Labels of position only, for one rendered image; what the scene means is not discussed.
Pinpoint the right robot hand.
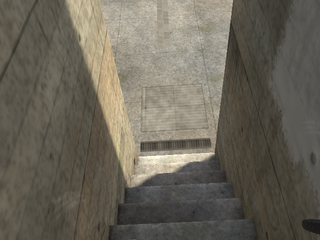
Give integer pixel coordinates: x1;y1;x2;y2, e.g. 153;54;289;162
302;219;320;236

